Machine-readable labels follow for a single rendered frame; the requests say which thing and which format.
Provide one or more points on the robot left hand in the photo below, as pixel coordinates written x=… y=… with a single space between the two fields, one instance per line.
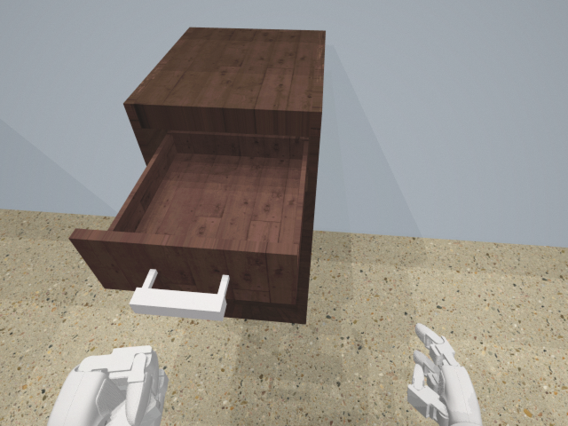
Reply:
x=123 y=385

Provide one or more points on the drawer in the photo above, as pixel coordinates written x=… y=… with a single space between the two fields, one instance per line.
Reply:
x=209 y=204

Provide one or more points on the handle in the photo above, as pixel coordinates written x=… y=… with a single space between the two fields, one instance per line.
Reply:
x=182 y=304

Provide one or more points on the robot right hand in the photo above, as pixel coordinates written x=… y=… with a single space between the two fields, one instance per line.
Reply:
x=449 y=397

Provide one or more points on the cabinet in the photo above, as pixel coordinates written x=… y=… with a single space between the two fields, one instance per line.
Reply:
x=246 y=81

